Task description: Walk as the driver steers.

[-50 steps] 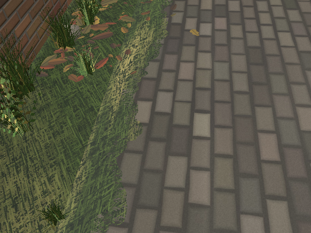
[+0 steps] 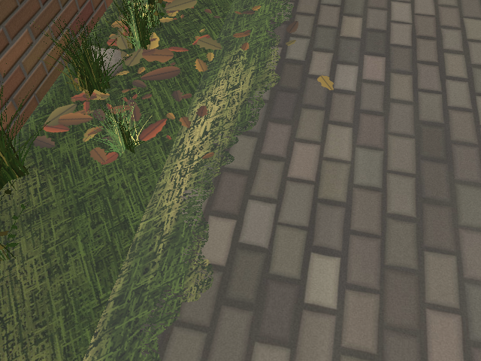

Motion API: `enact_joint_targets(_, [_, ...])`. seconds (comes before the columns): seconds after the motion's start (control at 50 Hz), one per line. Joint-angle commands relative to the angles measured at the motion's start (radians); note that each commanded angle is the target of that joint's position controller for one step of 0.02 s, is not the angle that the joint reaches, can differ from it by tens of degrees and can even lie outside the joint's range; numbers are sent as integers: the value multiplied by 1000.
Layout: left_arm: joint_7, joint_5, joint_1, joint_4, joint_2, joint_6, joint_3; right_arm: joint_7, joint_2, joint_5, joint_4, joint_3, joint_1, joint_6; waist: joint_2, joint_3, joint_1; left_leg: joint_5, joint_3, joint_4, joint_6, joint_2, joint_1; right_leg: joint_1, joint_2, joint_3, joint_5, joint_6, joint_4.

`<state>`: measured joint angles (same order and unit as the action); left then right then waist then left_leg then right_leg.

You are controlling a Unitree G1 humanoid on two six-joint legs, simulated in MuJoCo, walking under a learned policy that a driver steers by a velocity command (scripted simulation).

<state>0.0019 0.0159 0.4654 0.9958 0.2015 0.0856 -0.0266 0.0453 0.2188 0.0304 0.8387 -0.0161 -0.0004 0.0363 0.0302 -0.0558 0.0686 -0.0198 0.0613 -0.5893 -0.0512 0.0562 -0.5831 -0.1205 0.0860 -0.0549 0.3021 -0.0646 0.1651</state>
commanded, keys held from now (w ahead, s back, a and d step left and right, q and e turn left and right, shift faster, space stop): w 1.00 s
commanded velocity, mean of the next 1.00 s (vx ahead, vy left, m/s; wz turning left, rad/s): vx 0.50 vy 0.00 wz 0.00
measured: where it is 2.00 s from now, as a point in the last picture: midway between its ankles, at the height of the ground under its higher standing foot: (276, 170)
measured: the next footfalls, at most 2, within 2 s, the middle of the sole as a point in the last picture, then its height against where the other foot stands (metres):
left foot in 0.08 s outside the picture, level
right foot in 0.62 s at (301, 340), level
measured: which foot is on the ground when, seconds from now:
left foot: up 0.00-0.06, down 0.08-0.62, up 0.64-1.00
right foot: down 0.00-0.08, up 0.10-0.60, down 0.62-1.00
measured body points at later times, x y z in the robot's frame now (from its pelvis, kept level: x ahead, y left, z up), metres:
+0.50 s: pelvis +0.28 +0.02 +0.01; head +0.31 +0.02 +0.45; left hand +0.46 +0.25 -0.11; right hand +0.21 -0.22 -0.14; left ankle +0.18 +0.09 -0.74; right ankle +0.44 -0.11 -0.70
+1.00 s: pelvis +0.55 -0.03 +0.01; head +0.58 -0.03 +0.46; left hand +0.49 +0.21 -0.13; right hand +0.70 -0.26 -0.12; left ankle +0.71 +0.12 -0.68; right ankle +0.48 -0.09 -0.74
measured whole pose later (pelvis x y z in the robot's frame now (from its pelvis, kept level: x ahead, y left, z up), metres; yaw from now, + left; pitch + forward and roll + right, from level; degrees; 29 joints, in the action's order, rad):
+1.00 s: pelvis +0.55 -0.03 +0.01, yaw +0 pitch +0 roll -1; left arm 0.00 0.01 0.44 1.05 0.18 0.09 -0.03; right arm 0.03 0.21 0.03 0.93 -0.04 -0.09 0.03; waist 0.04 -0.04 0.04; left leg -0.03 0.03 -0.73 -0.02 0.10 -0.62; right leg -0.03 0.09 -0.09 0.22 -0.08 0.19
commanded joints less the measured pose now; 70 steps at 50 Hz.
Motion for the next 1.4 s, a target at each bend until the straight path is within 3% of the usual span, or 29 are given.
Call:
enact_joint_targets(0.02, [-14, 8, 17, -17, 165, 3, -32, -12, 89, -1, -63, -23, 25, 22, -98, -19, -57, -97, 27, 54, -45, -54, 90, 4, -304, 93, -826, -104, 107])
enact_joint_targets(0.06, [-13, 8, 0, -12, 175, -5, -32, -30, 129, 6, 20, -46, -233, 36, -88, 124, -165, -106, 45, 135, -95, -103, 409, 50, -261, 48, -955, -72, 415])
enact_joint_targets(0.08, [-11, -2, -7, -39, 150, -3, -22, -44, 196, 31, 58, -67, -413, 44, -32, 241, -229, -180, -137, 138, -149, 70, 682, 252, -225, 23, -676, -56, 687])
enact_joint_targets(0.1, [2, -42, 114, -60, 33, -2, 1, -49, 297, 42, 69, -96, -482, 39, 210, 385, -176, -251, -649, 207, -303, 382, 988, 646, -37, -27, 62, -3, 1092])
enact_joint_targets(0.12, [-8, -14, 42, -47, 153, -5, -30, -40, 239, -3, 68, -88, -424, 26, 66, 347, -180, -280, -742, 296, -292, 351, 912, 742, -37, 108, 183, -21, 1185])
enact_joint_targets(0.14, [-6, -12, -52, -80, 156, 1, -36, -39, 192, -15, 54, -74, -312, 27, 43, 179, -138, -239, -549, 313, -256, 307, 762, 779, -95, 121, 91, -29, 1161])
enact_joint_targets(0.2, [8, 15, -83, -76, 104, -18, -30, -39, 77, -14, 76, -42, -239, 48, 4, 47, -54, -30, -288, 399, -157, 173, 481, 650, -170, 109, -12, -17, 1007])
enact_joint_targets(0.3, [30, 26, -191, -111, 80, -52, -27, -39, 112, -23, 131, -48, -331, 75, 14, -2, -43, 53, -189, 475, -177, 147, 441, 716, -199, 60, -107, 33, 873])
enact_joint_targets(0.4, [34, 11, -394, -175, 64, -47, -12, -38, 111, -21, 162, -42, -406, 70, 21, -33, -89, 129, -111, 487, -151, 105, 483, 736, -190, 7, -274, 51, 601])
enact_joint_targets(0.5, [27, 9, -512, -218, 81, -41, -10, -50, 122, -11, 199, -42, -487, 61, 33, -50, -124, 222, -108, 443, -146, 151, 635, 740, -158, -11, -270, 18, 454])
enact_joint_targets(0.56, [21, 10, -471, -216, 98, -29, -20, -60, 139, -5, 207, -47, -463, 55, 40, -32, -85, 438, -90, 339, -124, 173, 694, 645, -118, -25, -161, -27, 391])
enact_joint_targets(0.6, [7, 18, -231, -134, 126, -14, -41, -60, 147, -7, 206, -49, -432, 48, 16, 90, 22, 603, -41, 57, -92, 126, 648, 343, -55, -56, -162, -70, 300])
enact_joint_targets(0.62, [-5, 40, -44, -84, 186, -4, -61, -57, 123, -14, 184, -40, -427, 49, -38, 205, 85, 377, -11, -199, -71, 81, 466, 72, -182, 83, -119, -116, 292])
enact_joint_targets(0.64, [-8, 55, 49, -73, 301, -5, -91, -46, 15, -53, 156, -18, -533, 49, -266, 338, 50, -243, 45, -595, -19, -96, 98, -218, -488, 572, -2, -243, 208])
enact_joint_targets(0.66, [0, 13, -8, -75, 270, -20, -87, -48, 107, -27, 172, -45, -506, 49, -180, 335, 40, -491, -104, -707, -37, -117, -6, -168, -499, 737, 5, -260, 102])
enact_joint_targets(0.68, [2, -2, -126, -89, 216, -22, -72, -46, 118, -21, 147, -53, -418, 48, -120, 169, -10, -403, -120, -718, -45, -50, -60, -25, -461, 556, 34, -226, 98])
enact_joint_targets(0.7, [7, -1, -189, -98, 146, -15, -55, -41, 100, -19, 136, -48, -367, 53, -67, 84, -28, -325, -116, -661, -45, -13, -39, 110, -415, 440, -39, -196, 59])
enact_joint_targets(0.74, [4, -4, -223, -77, 80, -1, -34, -33, 65, 3, 142, -46, -361, 32, -80, 19, -86, -256, -106, -557, -31, 34, 54, 262, -309, 268, -162, -115, 7])
enact_joint_targets(0.8, [2, -7, -147, -38, 102, 21, -37, -19, 40, 10, 138, -44, -355, 5, -94, 25, -105, -219, -77, -516, -3, 38, 61, 283, -300, 195, -314, -141, -15])
enact_joint_targets(0.92, [-1, -7, -46, 1, 107, 20, -31, -12, 39, 0, 50, -35, -100, 0, -81, -36, -59, -28, -24, -241, 39, 54, -68, 217, -259, 113, -390, -131, -57])
enact_joint_targets(1.06, [-17, 6, 52, 50, 119, 12, -31, -16, 46, -6, -16, -26, 62, 13, -94, -59, -17, -26, 11, -11, -5, 5, -50, 34, -308, 92, -551, -133, -3])
enact_joint_targets(1.12, [-24, 13, 14, 54, 139, 7, -37, -25, 67, -6, -2, -38, -22, 27, -103, -17, -71, -140, 34, 50, -55, -50, 104, -3, -317, 65, -840, -107, 138])
enact_joint_targets(1.16, [-19, 5, -8, 49, 133, 2, -33, -43, 112, 8, 92, -65, -311, 46, -61, 135, -187, -104, 22, 136, -106, -66, 485, 118, -256, 25, -857, -74, 480])
enact_joint_targets(1.18, [-10, -21, 13, 10, 73, 4, -15, -56, 207, 37, 116, -90, -475, 54, 64, 273, -219, -208, -281, 158, -175, 191, 791, 397, -179, -15, -486, -42, 806])
enact_joint_targets(1.2, [-9, -39, 112, 13, 26, 0, -12, -47, 264, 27, 114, -104, -479, 44, 214, 365, -171, -225, -693, 288, -278, 412, 926, 666, -9, 5, 254, -23, 1097])
enact_joint_targets(1.22, [-15, -14, 14, 15, 122, -11, -40, -42, 202, -6, 100, -93, -381, 34, 39, 246, -151, -320, -617, 316, -235, 352, 796, 723, -81, 118, 168, -40, 1145])
enact_joint_targets(1.24, [-9, -12, -55, -7, 109, -6, -41, -40, 134, -11, 82, -73, -280, 38, 14, 110, -118, -305, -464, 359, -197, 315, 635, 726, -121, 118, 68, -43, 1105])
enact_joint_targets(1.28, [-1, 4, -74, -1, 73, -20, -41, -43, 62, -10, 88, -52, -229, 53, 19, 22, -72, -178, -271, 420, -121, 231, 470, 656, -169, 111, -18, -35, 1018])
enact_joint_targets(1.4, [27, 13, -175, -48, 37, -70, -43, -57, 75, -16, 131, -51, -335, 87, 28, -13, -45, 53, -34, 462, -81, 182, 456, 745, -195, 76, -166, 0, 937])
Keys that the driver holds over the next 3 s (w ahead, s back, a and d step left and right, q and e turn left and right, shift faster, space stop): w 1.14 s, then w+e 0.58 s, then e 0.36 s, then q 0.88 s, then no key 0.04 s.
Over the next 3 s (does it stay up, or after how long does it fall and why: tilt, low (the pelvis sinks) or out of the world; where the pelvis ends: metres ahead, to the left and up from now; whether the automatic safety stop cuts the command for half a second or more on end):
stays up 1.13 -0.09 0.01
